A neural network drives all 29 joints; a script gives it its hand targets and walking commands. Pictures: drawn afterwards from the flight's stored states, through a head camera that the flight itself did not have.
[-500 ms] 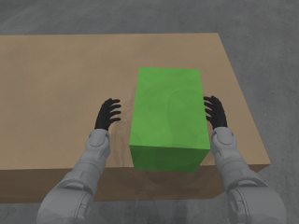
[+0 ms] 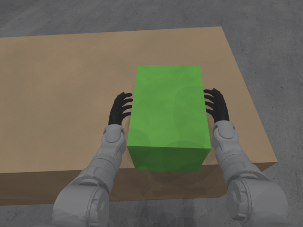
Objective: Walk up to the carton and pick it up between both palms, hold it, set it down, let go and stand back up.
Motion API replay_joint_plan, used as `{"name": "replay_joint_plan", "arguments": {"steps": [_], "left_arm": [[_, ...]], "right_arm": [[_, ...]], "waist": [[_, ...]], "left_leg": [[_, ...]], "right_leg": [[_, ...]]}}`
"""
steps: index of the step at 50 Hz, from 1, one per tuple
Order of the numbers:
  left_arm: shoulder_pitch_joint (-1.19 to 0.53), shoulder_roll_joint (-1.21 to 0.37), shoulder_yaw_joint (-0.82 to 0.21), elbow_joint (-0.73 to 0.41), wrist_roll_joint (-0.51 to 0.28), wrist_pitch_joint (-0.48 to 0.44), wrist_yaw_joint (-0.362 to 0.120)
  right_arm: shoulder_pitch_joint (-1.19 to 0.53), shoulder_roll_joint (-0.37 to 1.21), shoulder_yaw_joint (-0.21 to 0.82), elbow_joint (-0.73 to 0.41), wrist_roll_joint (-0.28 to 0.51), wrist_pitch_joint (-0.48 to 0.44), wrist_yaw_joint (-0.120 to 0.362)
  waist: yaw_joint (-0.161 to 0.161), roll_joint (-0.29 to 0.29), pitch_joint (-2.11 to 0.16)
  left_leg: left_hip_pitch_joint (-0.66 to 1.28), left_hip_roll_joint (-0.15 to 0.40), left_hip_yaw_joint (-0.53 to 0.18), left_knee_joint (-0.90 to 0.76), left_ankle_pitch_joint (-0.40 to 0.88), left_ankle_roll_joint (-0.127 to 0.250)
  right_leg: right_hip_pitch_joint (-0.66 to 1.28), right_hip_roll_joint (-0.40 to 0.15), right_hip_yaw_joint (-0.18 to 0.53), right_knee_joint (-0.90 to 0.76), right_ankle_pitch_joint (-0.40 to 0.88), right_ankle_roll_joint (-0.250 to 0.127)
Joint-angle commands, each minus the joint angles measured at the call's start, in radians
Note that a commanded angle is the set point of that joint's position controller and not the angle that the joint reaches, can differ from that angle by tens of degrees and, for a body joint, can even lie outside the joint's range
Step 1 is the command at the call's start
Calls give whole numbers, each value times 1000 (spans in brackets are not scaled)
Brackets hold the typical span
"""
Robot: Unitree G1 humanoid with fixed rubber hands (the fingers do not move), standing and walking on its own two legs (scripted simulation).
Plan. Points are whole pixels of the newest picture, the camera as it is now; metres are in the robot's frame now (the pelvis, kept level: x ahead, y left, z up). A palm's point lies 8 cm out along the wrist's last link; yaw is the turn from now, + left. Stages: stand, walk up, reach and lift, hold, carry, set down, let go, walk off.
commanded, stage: reach and lift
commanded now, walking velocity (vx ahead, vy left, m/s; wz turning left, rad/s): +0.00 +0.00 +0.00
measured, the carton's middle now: (167, 118) +0.45 -0.03 -0.03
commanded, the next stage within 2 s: none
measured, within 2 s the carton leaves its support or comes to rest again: leaves its support in 1.34 s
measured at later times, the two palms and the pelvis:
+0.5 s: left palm (116, 118) +0.42 +0.11 +0.03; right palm (219, 117) +0.43 -0.18 +0.02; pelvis +0.00 -0.01 +0.00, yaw +0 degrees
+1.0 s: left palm (115, 117) +0.41 +0.11 +0.04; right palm (219, 116) +0.42 -0.17 +0.03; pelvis +0.00 +0.00 +0.00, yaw +1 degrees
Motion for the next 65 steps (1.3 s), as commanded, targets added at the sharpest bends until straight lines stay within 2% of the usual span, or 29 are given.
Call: {"name": "replay_joint_plan", "arguments": {"steps": [1,3,4,6,7,9,14,19,20,23,27,29,33,37,41,42,47,48,52,55,57,59,63,65], "left_arm": [[-359,47,-3,-156,14,-43,-17],[-369,57,-5,-167,17,-44,-22],[-380,56,-4,-165,18,-48,-27],[-380,60,-2,-166,24,-49,-27],[-388,57,5,-156,25,-50,-27],[-383,63,19,-144,33,-43,-29],[-402,57,23,-147,38,-37,-33],[-432,60,20,-149,30,-23,-32],[-437,64,23,-158,33,-24,-31],[-454,52,28,-140,31,-18,-30],[-452,54,24,-139,27,-15,-23],[-453,47,21,-135,24,-16,-21],[-465,25,8,-127,22,-14,-22],[-473,24,-3,-134,21,-11,-20],[-473,20,6,-131,32,-9,-11],[-467,19,5,-127,30,-9,-9],[-484,-16,-3,-129,32,-15,-10],[-490,-19,2,-132,31,-15,-10],[-487,-31,0,-123,34,-10,-10],[-505,-96,-12,-135,40,-6,-25],[-527,-141,-24,-146,52,-7,-32],[-552,-221,-30,-137,65,-6,-46],[-627,-500,-83,-164,103,-8,-106],[-629,-576,-108,-184,135,-7,-129]], "right_arm": [[-386,-41,7,-158,-25,-36,-8],[-379,-22,5,-160,-29,-31,-13],[-383,-11,8,-152,-25,-30,-19],[-385,-13,-3,-167,-35,-28,-26],[-398,-1,5,-174,-39,-28,-28],[-393,0,1,-173,-52,-27,-32],[-401,26,2,-167,-58,-18,-41],[-432,25,7,-185,-54,-8,-40],[-437,22,7,-182,-56,-6,-41],[-465,30,5,-181,-51,-4,-38],[-457,21,-2,-171,-41,-6,-36],[-472,33,10,-167,-36,-7,-32],[-490,23,2,-171,-45,-13,-29],[-472,33,-4,-139,-41,-8,-27],[-484,32,-7,-150,-40,-12,-25],[-468,22,-6,-145,-41,-13,-23],[-491,38,-9,-129,-40,-16,-13],[-487,46,-9,-123,-44,-18,-13],[-496,51,-13,-121,-46,-18,-10],[-518,111,0,-130,-50,-18,-1],[-517,163,5,-108,-61,-18,8],[-553,241,18,-124,-73,-21,22],[-619,527,87,-147,-116,-22,84],[-595,619,111,-139,-142,-18,115]], "waist": [[-29,-95,-580],[-42,-98,-581],[-36,-81,-592],[-39,-83,-617],[-29,-98,-616],[-31,-108,-612],[-38,-111,-614],[-34,-96,-623],[-25,-92,-630],[-27,-100,-616],[-26,-95,-613],[-16,-85,-601],[-27,-102,-606],[-39,-79,-605],[-26,-77,-609],[-29,-91,-615],[-31,-73,-620],[-41,-87,-621],[-38,-91,-608],[-37,-81,-621],[-48,-67,-632],[-42,-80,-648],[-47,-88,-683],[-50,-97,-685]], "left_leg": [[84,-10,7,24,479,-26],[68,-11,8,3,459,-16],[58,-13,11,-2,443,-14],[56,-8,10,-5,451,-11],[44,-11,12,-7,449,-9],[41,-12,10,-21,424,-6],[52,-10,9,-44,406,6],[78,-8,6,-33,414,0],[80,-9,12,-23,421,-1],[80,-3,3,-25,385,3],[106,-5,4,-5,437,-6],[103,-9,6,-4,448,-8],[114,-5,-3,7,435,-7],[126,-7,-5,11,454,-10],[140,-11,-6,28,514,-19],[138,-9,-5,29,505,-21],[137,-9,-5,35,493,-18],[151,-7,-8,31,502,-19],[146,-9,-13,31,502,-16],[164,-12,-15,31,499,-12],[164,-12,-17,18,499,-9],[173,-12,-18,20,513,-8],[202,-14,-33,-12,553,4],[193,-15,-34,-42,544,7]], "right_leg": [[590,-35,44,152,534,43],[614,-41,43,156,559,51],[630,-44,45,163,577,49],[652,-42,47,163,576,49],[652,-43,44,167,590,53],[651,-48,42,165,593,58],[658,-46,35,156,586,62],[639,-40,32,151,550,56],[645,-41,35,153,562,56],[621,-36,26,150,507,51],[606,-32,25,147,519,49],[605,-34,24,148,527,49],[594,-27,19,147,494,42],[571,-28,17,142,491,39],[572,-23,16,149,538,36],[583,-22,11,150,531,38],[589,-20,18,156,520,26],[576,-21,15,153,518,29],[575,-19,15,149,531,28],[569,-15,19,146,508,25],[571,-20,16,139,511,25],[566,-17,16,136,525,27],[571,-14,19,96,548,27],[577,-19,19,85,559,28]]}}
